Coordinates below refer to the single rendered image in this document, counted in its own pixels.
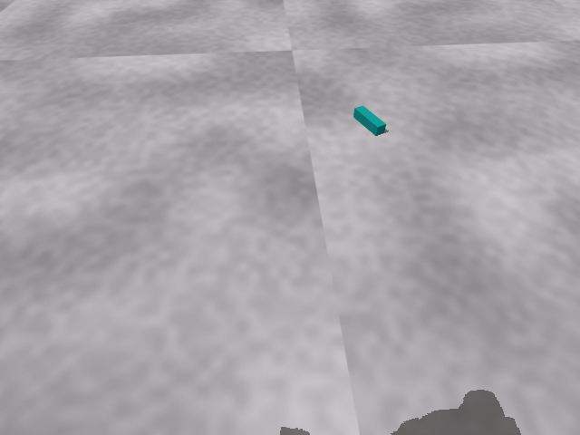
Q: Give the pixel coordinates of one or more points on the carton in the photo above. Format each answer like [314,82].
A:
[369,120]

